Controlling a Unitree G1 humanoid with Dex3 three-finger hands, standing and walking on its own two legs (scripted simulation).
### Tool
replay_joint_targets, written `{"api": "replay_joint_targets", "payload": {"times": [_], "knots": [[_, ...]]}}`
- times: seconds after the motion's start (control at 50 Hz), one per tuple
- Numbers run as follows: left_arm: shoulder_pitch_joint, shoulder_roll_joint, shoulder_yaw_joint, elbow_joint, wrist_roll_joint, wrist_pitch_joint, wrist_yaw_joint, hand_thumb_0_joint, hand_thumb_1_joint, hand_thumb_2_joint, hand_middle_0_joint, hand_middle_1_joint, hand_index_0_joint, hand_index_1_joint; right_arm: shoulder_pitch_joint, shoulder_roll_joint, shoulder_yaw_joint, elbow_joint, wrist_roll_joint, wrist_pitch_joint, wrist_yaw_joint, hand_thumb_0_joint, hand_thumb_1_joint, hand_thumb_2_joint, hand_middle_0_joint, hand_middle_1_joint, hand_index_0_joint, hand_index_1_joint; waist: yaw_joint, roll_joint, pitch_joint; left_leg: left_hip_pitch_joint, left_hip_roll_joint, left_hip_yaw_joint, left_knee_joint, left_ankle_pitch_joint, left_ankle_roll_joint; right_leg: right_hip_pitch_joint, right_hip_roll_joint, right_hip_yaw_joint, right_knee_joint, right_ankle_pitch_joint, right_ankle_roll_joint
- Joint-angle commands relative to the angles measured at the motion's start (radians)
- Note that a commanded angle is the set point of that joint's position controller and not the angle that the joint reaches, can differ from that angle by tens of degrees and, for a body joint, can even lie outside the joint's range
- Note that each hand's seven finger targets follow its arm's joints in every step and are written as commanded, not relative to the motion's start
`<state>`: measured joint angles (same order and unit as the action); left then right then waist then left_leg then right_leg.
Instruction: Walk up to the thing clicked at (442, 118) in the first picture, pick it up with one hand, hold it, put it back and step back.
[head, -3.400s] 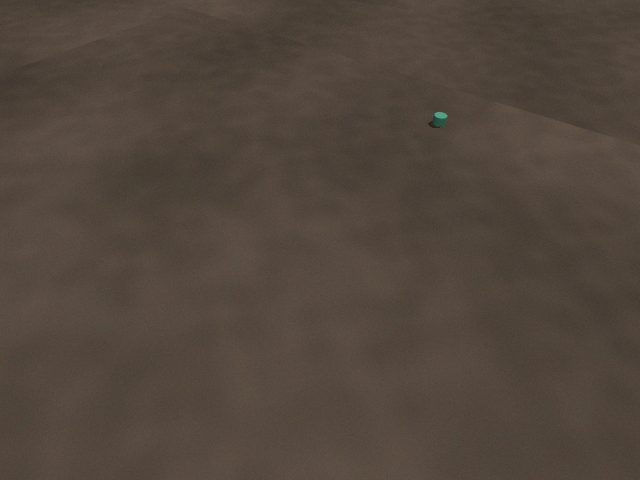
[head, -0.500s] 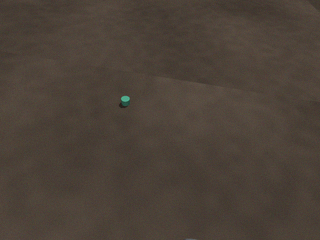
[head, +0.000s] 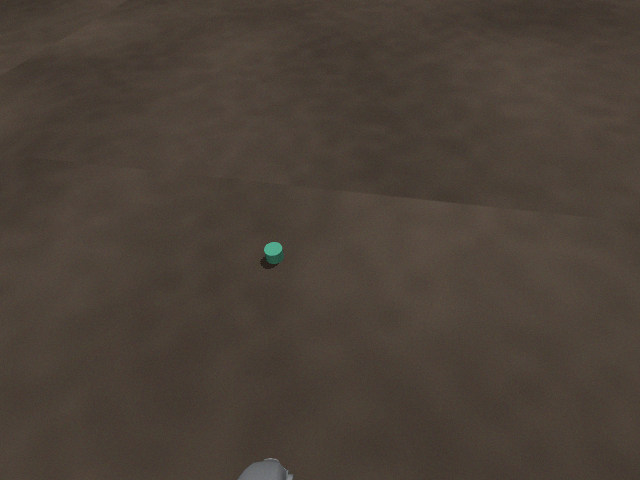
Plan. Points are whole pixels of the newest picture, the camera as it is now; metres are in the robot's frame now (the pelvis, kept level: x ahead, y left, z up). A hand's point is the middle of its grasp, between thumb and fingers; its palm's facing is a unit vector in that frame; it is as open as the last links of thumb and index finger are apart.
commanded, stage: walk up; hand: left
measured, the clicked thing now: (274, 252) +1.09 +0.30 -0.75
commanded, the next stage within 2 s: none
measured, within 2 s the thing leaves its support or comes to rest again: neither
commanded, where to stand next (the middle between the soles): +0.74 +0.05 m, yaw +0 degrees
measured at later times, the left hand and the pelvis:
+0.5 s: hand (146, 395) +0.27 +0.32 -0.15, palm faces -0.03 -0.94 -0.34, open 7.4 cm; pelvis +0.22 +0.05 +0.00, yaw +1 degrees
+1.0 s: hand (182, 304) +0.44 +0.30 -0.14, palm faces +0.02 -0.92 -0.40, open 7.4 cm; pelvis +0.41 +0.02 -0.01, yaw +2 degrees
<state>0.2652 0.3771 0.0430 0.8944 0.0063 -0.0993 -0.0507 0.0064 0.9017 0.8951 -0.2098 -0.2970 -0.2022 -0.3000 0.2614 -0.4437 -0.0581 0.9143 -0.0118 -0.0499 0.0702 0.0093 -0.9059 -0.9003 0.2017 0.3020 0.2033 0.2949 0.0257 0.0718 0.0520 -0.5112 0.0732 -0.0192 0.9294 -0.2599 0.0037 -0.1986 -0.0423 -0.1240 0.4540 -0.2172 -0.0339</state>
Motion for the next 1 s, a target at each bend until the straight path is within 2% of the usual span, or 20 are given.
{"api": "replay_joint_targets", "payload": {"times": [0.0, 0.12, 0.16, 0.18, 0.2, 0.22, 0.24, 0.26, 0.32, 0.44, 0.56, 0.58, 0.62, 0.64, 0.66, 0.68, 0.72, 0.78, 0.88, 0.98], "knots": [[0.003, 0.313, 0.097, -0.080, 0.001, -0.026, 0.014, 0.000, 0.900, 0.900, -0.200, -0.300, -0.200, -0.300, -0.043, -0.152, -0.054, -0.081, -0.009, -0.017, 0.013, 0.000, -0.900, -0.900, 0.200, 0.300, 0.200, 0.300, 0.015, -0.208, 0.024, -0.042, 0.046, 0.017, -0.197, 0.080, -0.014, 0.005, -0.238, 0.184, -0.259, -0.164, -0.183], [0.007, 0.334, 0.094, -0.076, 0.002, -0.013, 0.012, 0.000, 0.900, 0.900, -0.200, -0.300, -0.200, -0.300, -0.095, -0.155, -0.068, -0.089, -0.006, -0.027, 0.023, 0.000, -0.900, -0.900, 0.200, 0.300, 0.200, 0.300, 0.002, -0.164, 0.013, 0.161, 0.022, 0.077, -0.347, 0.127, 0.023, -0.030, -0.248, 0.150, -0.177, -0.120, -0.150], [0.002, 0.318, 0.080, -0.078, 0.005, -0.008, 0.016, 0.000, 0.900, 0.900, -0.200, -0.300, -0.200, -0.300, 0.011, -0.178, -0.077, -0.059, -0.008, -0.034, 0.012, 0.000, -0.900, -0.900, 0.200, 0.300, 0.200, 0.300, -0.061, -0.092, -0.027, 0.347, -0.020, 0.097, -0.397, 0.067, 0.043, -0.065, -0.208, 0.095, 0.029, 0.098, -0.116], [0.043, 0.266, 0.059, -0.075, 0.004, -0.004, 0.018, 0.000, 0.900, 0.900, -0.200, -0.300, -0.200, -0.300, 0.137, -0.224, -0.094, -0.021, -0.016, -0.043, -0.001, 0.000, -0.900, -0.900, 0.200, 0.300, 0.200, 0.300, -0.116, 0.039, -0.112, 0.536, -0.017, 0.046, -0.439, -0.018, 0.085, -0.133, -0.134, 0.025, 0.308, 0.205, -0.080], [0.078, 0.178, 0.034, -0.096, -0.008, -0.001, 0.016, 0.000, 0.900, 0.900, -0.200, -0.300, -0.200, -0.300, 0.228, -0.331, -0.126, -0.026, -0.027, -0.049, -0.020, 0.000, -0.900, -0.900, 0.200, 0.300, 0.200, 0.300, -0.144, 0.292, -0.173, 0.690, 0.236, -0.365, -0.547, -0.121, 0.168, -0.373, -0.011, -0.005, 0.639, -0.050, -0.014], [0.071, 0.248, 0.053, -0.080, -0.015, 0.005, 0.030, 0.000, 0.900, 0.900, -0.200, -0.300, -0.200, -0.300, 0.206, -0.362, -0.131, -0.056, 0.006, -0.051, -0.023, 0.000, -0.900, -0.900, 0.200, 0.300, 0.200, 0.300, -0.137, 0.204, -0.174, 0.690, 0.354, -0.650, -0.674, -0.127, 0.254, -0.480, 0.053, 0.099, 0.725, -0.316, -0.016], [0.023, 0.292, 0.050, -0.064, -0.008, 0.010, 0.037, 0.000, 0.900, 0.900, -0.200, -0.300, -0.200, -0.300, 0.167, -0.322, -0.123, -0.056, 0.022, -0.046, -0.027, 0.000, -0.900, -0.900, 0.200, 0.300, 0.200, 0.300, -0.117, 0.033, -0.122, 0.596, 0.336, -0.550, -0.652, -0.059, 0.251, -0.482, 0.004, 0.190, 0.781, -0.263, -0.021], [0.052, 0.278, 0.044, -0.054, -0.016, 0.012, 0.034, 0.000, 0.900, 0.900, -0.200, -0.300, -0.200, -0.300, 0.110, -0.288, -0.101, -0.079, 0.024, -0.048, -0.034, 0.000, -0.900, -0.900, 0.200, 0.300, 0.200, 0.300, -0.078, 0.000, -0.085, 0.535, 0.288, -0.391, -0.635, 0.052, 0.206, -0.456, -0.022, 0.224, 0.754, -0.191, -0.018], [0.118, 0.264, 0.046, -0.007, -0.019, 0.026, 0.019, 0.000, 0.900, 0.900, -0.200, -0.300, -0.200, -0.300, 0.028, -0.220, -0.071, -0.094, 0.022, -0.056, -0.039, 0.000, -0.900, -0.900, 0.200, 0.300, 0.200, 0.300, -0.024, 0.054, -0.028, 0.385, 0.196, -0.137, -0.653, 0.163, 0.177, -0.363, -0.073, 0.190, 0.625, -0.092, 0.004], [-0.008, 0.229, 0.049, -0.047, 0.003, 0.032, -0.010, 0.000, 0.900, 0.900, -0.200, -0.300, -0.200, -0.300, 0.045, -0.243, -0.078, -0.117, 0.007, -0.064, -0.036, 0.000, -0.900, -0.900, 0.200, 0.300, 0.200, 0.300, -0.053, 0.069, 0.026, 0.371, 0.210, -0.078, -0.689, 0.119, 0.246, -0.369, -0.102, 0.123, 0.365, -0.029, 0.041], [-0.053, 0.214, 0.061, -0.044, 0.000, 0.022, -0.018, 0.000, 0.900, 0.900, -0.200, -0.300, -0.200, -0.300, 0.010, -0.242, -0.076, -0.138, 0.008, -0.050, -0.034, 0.000, -0.900, -0.900, 0.200, 0.300, 0.200, 0.300, -0.033, 0.062, 0.009, 0.277, 0.181, -0.029, -0.607, 0.082, 0.193, -0.145, -0.044, 0.067, 0.160, 0.083, 0.014], [-0.013, 0.217, 0.065, -0.029, 0.000, 0.018, -0.015, 0.000, 0.900, 0.900, -0.200, -0.300, -0.200, -0.300, 0.006, -0.239, -0.073, -0.144, 0.009, -0.046, -0.036, 0.000, -0.900, -0.900, 0.200, 0.300, 0.200, 0.300, -0.005, 0.033, -0.004, 0.245, 0.181, -0.028, -0.559, 0.054, 0.181, -0.063, -0.031, 0.062, 0.138, 0.094, 0.011], [0.122, 0.268, 0.089, 0.007, 0.006, -0.001, 0.003, 0.000, 0.900, 0.900, -0.200, -0.300, -0.200, -0.300, 0.048, -0.178, -0.048, -0.143, 0.005, -0.041, -0.038, 0.000, -0.900, -0.900, 0.200, 0.300, 0.200, 0.300, 0.058, -0.136, -0.108, 0.205, 0.086, 0.057, -0.217, 0.196, 0.132, 0.191, -0.001, 0.074, 0.039, 0.001, -0.014], [0.222, 0.345, 0.116, 0.015, 0.013, -0.010, 0.018, 0.000, 0.900, 0.900, -0.200, -0.300, -0.200, -0.300, 0.086, -0.109, -0.026, -0.159, 0.006, -0.043, -0.037, 0.000, -0.900, -0.900, 0.200, 0.300, 0.200, 0.300, 0.095, -0.350, -0.164, 0.072, 0.006, 0.113, 0.080, 0.039, 0.087, 0.295, -0.181, 0.331, -0.054, -0.181, -0.059], [0.211, 0.424, 0.123, -0.005, 0.003, -0.010, 0.022, 0.000, 0.900, 0.900, -0.200, -0.300, -0.200, -0.300, 0.079, -0.143, -0.033, -0.164, 0.015, -0.040, -0.039, 0.000, -0.900, -0.900, 0.200, 0.300, 0.200, 0.300, 0.086, -0.392, -0.131, -0.166, -0.117, 0.089, 0.211, -0.256, 0.049, 0.358, -0.391, 0.777, -0.224, -0.233, -0.195], [0.158, 0.403, 0.112, -0.024, -0.013, -0.005, 0.023, 0.000, 0.900, 0.900, -0.200, -0.300, -0.200, -0.300, 0.022, -0.209, -0.050, -0.138, 0.002, -0.026, -0.051, 0.000, -0.900, -0.900, 0.200, 0.300, 0.200, 0.300, 0.076, -0.237, -0.067, -0.164, -0.036, -0.013, 0.278, -0.264, 0.041, 0.230, -0.420, 0.779, -0.212, -0.241, -0.243], [0.063, 0.332, 0.093, -0.048, -0.021, -0.003, 0.032, 0.000, 0.900, 0.900, -0.200, -0.300, -0.200, -0.300, 0.056, -0.198, -0.051, -0.098, 0.022, -0.019, -0.045, 0.000, -0.900, -0.900, 0.200, 0.300, 0.200, 0.300, 0.025, -0.171, -0.020, -0.126, 0.007, -0.046, 0.239, -0.141, 0.041, 0.136, -0.308, 0.516, -0.191, -0.133, -0.205], [0.008, 0.292, 0.076, -0.070, -0.009, -0.008, 0.029, 0.000, 0.900, 0.900, -0.200, -0.300, -0.200, -0.300, 0.114, -0.177, -0.058, -0.057, 0.006, -0.006, -0.023, 0.000, -0.900, -0.900, 0.200, 0.300, 0.200, 0.300, -0.023, -0.235, -0.002, -0.008, 0.025, -0.005, 0.095, -0.050, 0.024, -0.021, -0.204, 0.294, -0.212, -0.093, -0.166], [0.040, 0.309, 0.088, -0.090, 0.003, -0.009, 0.021, 0.000, 0.900, 0.900, -0.200, -0.300, -0.200, -0.300, 0.001, -0.155, -0.060, -0.086, -0.012, -0.008, 0.004, 0.000, -0.900, -0.900, 0.200, 0.300, 0.200, 0.300, 0.013, -0.225, 0.015, 0.033, 0.039, 0.038, -0.191, -0.001, -0.007, -0.066, -0.213, 0.246, -0.218, -0.206, -0.191], [0.009, 0.326, 0.081, -0.101, -0.002, 0.002, 0.016, 0.000, 0.900, 0.900, -0.200, -0.300, -0.200, -0.300, 0.003, -0.153, -0.071, -0.076, -0.014, -0.027, 0.004, 0.000, -0.900, -0.900, 0.200, 0.300, 0.200, 0.300, -0.023, -0.179, 0.002, 0.236, -0.004, 0.094, -0.352, 0.061, 0.003, -0.154, -0.208, 0.215, -0.120, -0.283, -0.160]]}}
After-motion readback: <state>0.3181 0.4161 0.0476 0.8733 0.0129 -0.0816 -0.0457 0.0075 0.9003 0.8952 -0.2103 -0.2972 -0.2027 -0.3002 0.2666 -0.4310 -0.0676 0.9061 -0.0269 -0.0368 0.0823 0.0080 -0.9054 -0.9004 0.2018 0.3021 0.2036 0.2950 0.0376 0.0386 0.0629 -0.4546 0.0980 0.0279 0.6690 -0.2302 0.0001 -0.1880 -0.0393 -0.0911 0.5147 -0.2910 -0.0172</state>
